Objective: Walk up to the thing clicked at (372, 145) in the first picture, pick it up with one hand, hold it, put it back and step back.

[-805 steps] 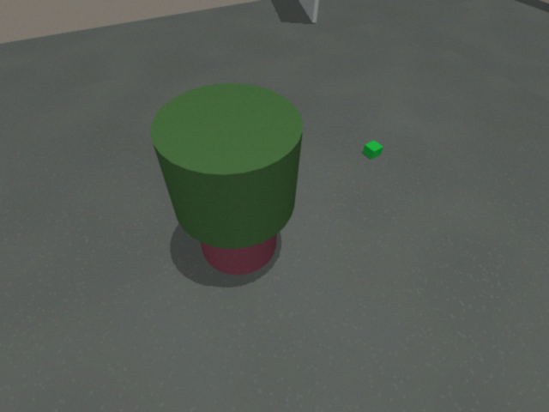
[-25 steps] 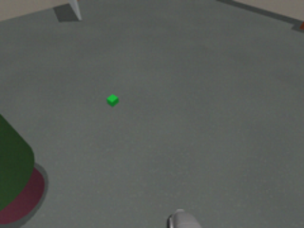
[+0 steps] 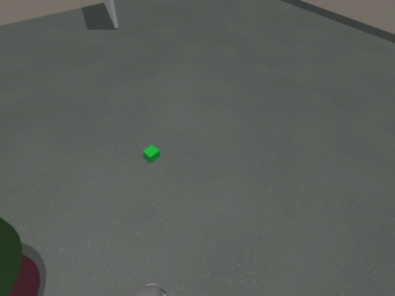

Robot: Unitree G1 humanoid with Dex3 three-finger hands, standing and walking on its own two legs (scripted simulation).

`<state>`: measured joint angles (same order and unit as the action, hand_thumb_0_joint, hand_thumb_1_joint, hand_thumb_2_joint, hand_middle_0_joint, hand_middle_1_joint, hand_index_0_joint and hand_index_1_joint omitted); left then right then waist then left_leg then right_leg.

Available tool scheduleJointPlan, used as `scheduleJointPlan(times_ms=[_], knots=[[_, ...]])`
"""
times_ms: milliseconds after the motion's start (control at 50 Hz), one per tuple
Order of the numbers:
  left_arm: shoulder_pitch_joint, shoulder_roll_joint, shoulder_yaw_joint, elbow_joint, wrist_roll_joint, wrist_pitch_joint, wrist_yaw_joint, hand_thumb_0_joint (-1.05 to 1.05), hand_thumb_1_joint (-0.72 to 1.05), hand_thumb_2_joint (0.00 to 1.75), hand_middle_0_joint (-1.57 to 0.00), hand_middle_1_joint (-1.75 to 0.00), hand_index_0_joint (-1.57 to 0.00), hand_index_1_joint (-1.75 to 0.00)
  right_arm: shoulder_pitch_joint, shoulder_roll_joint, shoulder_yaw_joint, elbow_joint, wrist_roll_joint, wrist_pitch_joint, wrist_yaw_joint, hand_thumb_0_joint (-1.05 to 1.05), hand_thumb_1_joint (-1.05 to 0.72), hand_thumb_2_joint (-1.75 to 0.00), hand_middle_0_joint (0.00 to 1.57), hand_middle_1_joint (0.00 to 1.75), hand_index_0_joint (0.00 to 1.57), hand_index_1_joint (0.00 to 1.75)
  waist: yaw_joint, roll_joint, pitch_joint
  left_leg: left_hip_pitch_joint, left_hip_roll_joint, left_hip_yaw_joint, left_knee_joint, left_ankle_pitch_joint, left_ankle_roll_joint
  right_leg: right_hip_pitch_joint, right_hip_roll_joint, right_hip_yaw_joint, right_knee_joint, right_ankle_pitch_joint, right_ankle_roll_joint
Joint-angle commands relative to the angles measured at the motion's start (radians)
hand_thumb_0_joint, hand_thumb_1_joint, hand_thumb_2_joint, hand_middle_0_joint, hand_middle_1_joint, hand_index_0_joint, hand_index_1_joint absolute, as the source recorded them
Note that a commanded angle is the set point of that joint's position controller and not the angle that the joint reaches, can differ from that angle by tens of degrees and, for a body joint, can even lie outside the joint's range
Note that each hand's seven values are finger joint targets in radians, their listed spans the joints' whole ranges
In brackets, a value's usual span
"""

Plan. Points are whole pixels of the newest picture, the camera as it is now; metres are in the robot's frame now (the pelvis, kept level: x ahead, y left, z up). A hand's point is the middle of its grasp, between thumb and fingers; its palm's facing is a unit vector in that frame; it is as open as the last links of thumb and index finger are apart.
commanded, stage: walk up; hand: left
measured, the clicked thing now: (151, 153) +1.00 +0.27 -0.73
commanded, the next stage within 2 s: none
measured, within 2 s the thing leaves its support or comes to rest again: neither
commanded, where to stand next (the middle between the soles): +0.61 -0.04 m, yaw +0 degrees
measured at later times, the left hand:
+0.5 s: hand (106, 210) +0.33 +0.24 -0.12, palm faces -0.07 -0.91 -0.40, open 7.4 cm
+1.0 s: hand (110, 180) +0.44 +0.26 -0.15, palm faces -0.04 -0.94 -0.34, open 7.4 cm
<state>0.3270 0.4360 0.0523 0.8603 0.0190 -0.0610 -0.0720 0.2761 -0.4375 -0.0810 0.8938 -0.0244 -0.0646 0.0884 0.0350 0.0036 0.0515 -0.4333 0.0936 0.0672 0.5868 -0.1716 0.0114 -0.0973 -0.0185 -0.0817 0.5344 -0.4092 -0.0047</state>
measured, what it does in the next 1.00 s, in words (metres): walks ahead: right foot, then left foot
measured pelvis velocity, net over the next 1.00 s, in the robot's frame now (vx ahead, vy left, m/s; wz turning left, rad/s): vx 0.40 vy -0.01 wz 0.00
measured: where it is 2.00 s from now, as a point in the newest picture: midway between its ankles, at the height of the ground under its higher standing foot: (199, 222)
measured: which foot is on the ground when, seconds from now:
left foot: down 0.00-0.44, up 0.46-0.80, down 0.82-1.00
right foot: down 0.00-0.02, up 0.04-0.40, down 0.42-0.84, up 0.86-1.00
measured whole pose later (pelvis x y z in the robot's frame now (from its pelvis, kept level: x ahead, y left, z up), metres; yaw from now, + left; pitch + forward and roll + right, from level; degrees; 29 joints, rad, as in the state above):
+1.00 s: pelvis +0.40 -0.01 +0.00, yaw +0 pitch -3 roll +0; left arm 0.32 0.44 0.04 0.89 0.00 -0.03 -0.05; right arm 0.30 -0.40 -0.04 0.84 0.00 -0.09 0.04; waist 0.00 -0.07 0.07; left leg -0.28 0.02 0.10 0.57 -0.25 0.03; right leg -0.43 -0.05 0.00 1.05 -0.39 -0.04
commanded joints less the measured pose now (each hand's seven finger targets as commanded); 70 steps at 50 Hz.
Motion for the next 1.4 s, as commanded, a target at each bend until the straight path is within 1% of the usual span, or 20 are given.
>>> scheduleJointPlan(times_ms=[0,20,120,320,380,400,420,440,560,700,780,800,820,840,940,1160,1200,1220,1240,1380], knots=[[-0.004,0.093,0.022,-0.112,-0.023,-0.026,0.024,0.00,0.90,0.90,-0.20,-0.30,-0.20,-0.30,0.261,-0.333,-0.104,-0.033,-0.024,-0.054,-0.051,0.00,-0.90,-0.90,0.20,0.30,0.20,0.30,-0.144,0.375,-0.148,0.602,0.277,-0.540,-0.260,-0.264,0.129,-0.556,0.052,0.027,0.554,-0.075,-0.050],[0.003,0.197,0.042,-0.086,-0.023,-0.018,0.041,0.00,0.90,0.90,-0.20,-0.30,-0.20,-0.30,0.220,-0.360,-0.109,-0.060,0.012,-0.050,-0.054,0.00,-0.90,-0.90,0.20,0.30,0.20,0.30,-0.141,0.207,-0.152,0.555,0.362,-0.742,-0.350,-0.317,0.207,-0.586,0.048,0.146,0.630,-0.120,-0.057],[0.043,0.207,0.047,-0.012,-0.028,-0.010,0.030,0.00,0.90,0.90,-0.20,-0.30,-0.20,-0.30,0.054,-0.226,-0.050,-0.098,0.028,-0.053,-0.063,0.00,-0.90,-0.90,0.20,0.30,0.20,0.30,-0.040,0.139,-0.002,0.287,0.210,-0.232,-0.310,0.077,0.179,-0.465,-0.072,0.170,0.538,0.064,-0.030],[-0.106,0.152,0.056,-0.059,-0.004,-0.010,-0.009,0.00,0.90,0.90,-0.20,-0.30,-0.20,-0.30,0.056,-0.247,-0.052,-0.129,0.022,-0.043,-0.057,0.00,-0.90,-0.90,0.20,0.30,0.20,0.30,-0.060,0.133,-0.011,0.279,0.146,-0.066,-0.230,0.145,0.168,-0.302,-0.041,0.003,0.091,0.245,-0.022],[0.001,0.181,0.077,-0.025,-0.002,-0.019,0.003,0.00,0.90,0.90,-0.20,-0.30,-0.20,-0.30,0.019,-0.226,-0.040,-0.150,0.027,-0.028,-0.060,0.00,-0.90,-0.90,0.20,0.30,0.20,0.30,0.022,0.045,-0.050,0.140,0.116,-0.034,-0.030,0.113,0.126,-0.024,0.006,-0.027,0.022,0.239,-0.046],[0.091,0.224,0.100,0.000,-0.001,-0.028,0.014,0.00,0.90,0.90,-0.20,-0.30,-0.20,-0.30,0.055,-0.166,-0.019,-0.154,0.026,-0.029,-0.059,0.00,-0.90,-0.90,0.20,0.30,0.20,0.30,0.062,-0.114,-0.102,0.043,0.044,0.021,0.203,0.067,0.093,0.133,-0.046,0.066,-0.052,0.137,-0.071],[0.152,0.330,0.126,-0.012,0.000,-0.037,0.029,0.00,0.90,0.90,-0.20,-0.30,-0.20,-0.30,0.098,-0.090,0.008,-0.174,0.029,-0.026,-0.058,0.00,-0.90,-0.90,0.20,0.30,0.20,0.30,0.075,-0.358,-0.132,-0.165,-0.090,0.055,0.484,-0.298,0.035,0.229,-0.327,0.530,-0.226,-0.066,-0.143],[0.139,0.361,0.122,-0.021,-0.012,-0.035,0.029,0.00,0.90,0.90,-0.20,-0.30,-0.20,-0.30,0.047,-0.195,-0.019,-0.156,0.027,-0.013,-0.068,0.00,-0.90,-0.90,0.20,0.30,0.20,0.30,0.085,-0.259,-0.100,-0.218,-0.082,-0.055,0.598,-0.391,0.034,0.151,-0.428,0.746,-0.297,-0.145,-0.259],[-0.023,0.235,0.079,-0.078,-0.016,-0.041,0.041,0.00,0.90,0.90,-0.20,-0.30,-0.20,-0.30,0.110,-0.177,-0.021,-0.065,0.024,-0.009,-0.048,0.00,-0.90,-0.90,0.20,0.30,0.20,0.30,-0.017,-0.147,-0.015,-0.097,-0.003,-0.105,0.407,-0.195,0.005,-0.071,-0.254,0.248,-0.239,0.275,-0.226],[-0.012,0.251,0.082,-0.109,-0.006,-0.039,0.028,0.00,0.90,0.90,-0.20,-0.30,-0.20,-0.30,-0.016,-0.153,-0.031,-0.103,0.008,-0.018,-0.024,0.00,-0.90,-0.90,0.20,0.30,0.20,0.30,0.013,-0.129,-0.008,0.002,-0.016,-0.014,0.080,-0.067,-0.008,-0.133,-0.246,0.172,-0.244,0.080,-0.218],[-0.046,0.216,0.057,-0.121,-0.005,-0.025,0.024,0.00,0.90,0.90,-0.20,-0.30,-0.20,-0.30,0.090,-0.174,-0.048,-0.063,0.003,-0.038,-0.035,0.00,-0.90,-0.90,0.20,0.30,0.20,0.30,-0.078,-0.029,-0.058,0.317,-0.071,0.028,-0.048,-0.021,0.020,-0.275,-0.200,0.086,-0.024,0.153,-0.158],[-0.024,0.172,0.041,-0.124,-0.005,-0.025,0.027,0.00,0.90,0.90,-0.20,-0.30,-0.20,-0.30,0.185,-0.222,-0.063,-0.041,0.000,-0.045,-0.048,0.00,-0.90,-0.90,0.20,0.30,0.20,0.30,-0.124,0.113,-0.116,0.459,-0.029,-0.070,-0.122,-0.149,0.053,-0.339,-0.142,0.028,0.223,0.244,-0.122],[0.004,0.102,0.024,-0.139,-0.019,-0.023,0.026,0.00,0.90,0.90,-0.20,-0.30,-0.20,-0.30,0.227,-0.321,-0.086,-0.060,-0.012,-0.050,-0.060,0.00,-0.90,-0.90,0.20,0.30,0.20,0.30,-0.128,0.332,-0.130,0.563,0.231,-0.531,-0.266,-0.311,0.148,-0.567,0.005,-0.033,0.515,0.012,-0.045],[0.010,0.195,0.047,-0.109,-0.015,-0.011,0.043,0.00,0.90,0.90,-0.20,-0.30,-0.20,-0.30,0.204,-0.351,-0.091,-0.089,0.015,-0.047,-0.062,0.00,-0.90,-0.90,0.20,0.30,0.20,0.30,-0.125,0.209,-0.113,0.509,0.359,-0.749,-0.345,-0.366,0.258,-0.610,0.013,0.070,0.604,-0.155,-0.048],[0.058,0.202,0.050,-0.037,-0.018,0.001,0.034,0.00,0.90,0.90,-0.20,-0.30,-0.20,-0.30,0.063,-0.246,-0.044,-0.107,0.026,-0.047,-0.071,0.00,-0.90,-0.90,0.20,0.30,0.20,0.30,-0.036,0.143,0.016,0.248,0.203,-0.283,-0.303,-0.050,0.192,-0.484,-0.091,0.136,0.506,0.053,-0.030],[0.043,0.170,0.065,0.003,-0.003,-0.022,0.023,0.00,0.90,0.90,-0.20,-0.30,-0.20,-0.30,-0.013,-0.235,-0.038,-0.152,0.017,-0.009,-0.053,0.00,-0.90,-0.90,0.20,0.30,0.20,0.30,0.006,0.089,0.004,0.040,0.114,-0.105,-0.131,-0.200,0.156,-0.091,0.001,-0.016,0.046,0.220,-0.008],[0.111,0.244,0.085,0.017,0.005,-0.043,0.055,0.00,0.90,0.90,-0.20,-0.30,-0.20,-0.30,0.052,-0.092,0.014,-0.150,0.025,0.000,-0.064,0.00,-0.90,-0.90,0.20,0.30,0.20,0.30,0.039,-0.226,-0.064,-0.070,-0.016,0.020,0.285,-0.160,0.067,0.074,-0.158,0.259,-0.161,0.167,-0.059],[0.107,0.323,0.091,-0.011,0.000,-0.048,0.065,0.00,0.90,0.90,-0.20,-0.30,-0.20,-0.30,0.064,-0.079,0.023,-0.157,0.024,0.011,-0.071,0.00,-0.90,-0.90,0.20,0.30,0.20,0.30,0.028,-0.299,-0.045,-0.208,-0.110,-0.011,0.432,-0.367,0.016,0.063,-0.381,0.638,-0.278,0.160,-0.163],[0.070,0.336,0.089,-0.023,-0.011,-0.039,0.064,0.00,0.90,0.90,-0.20,-0.30,-0.20,-0.30,0.045,-0.175,-0.008,-0.133,0.018,0.022,-0.087,0.00,-0.90,-0.90,0.20,0.30,0.20,0.30,0.025,-0.190,-0.020,-0.179,-0.062,-0.098,0.497,-0.413,0.016,-0.002,-0.424,0.668,-0.238,0.201,-0.266],[-0.053,0.223,0.043,-0.043,-0.003,-0.027,0.088,0.00,0.90,0.90,-0.20,-0.30,-0.20,-0.30,0.067,-0.133,-0.004,-0.033,0.024,0.044,-0.080,0.00,-0.90,-0.90,0.20,0.30,0.20,0.30,-0.026,-0.182,-0.071,0.011,-0.031,-0.079,0.266,-0.239,-0.002,-0.135,-0.243,0.208,-0.095,0.570,-0.197]])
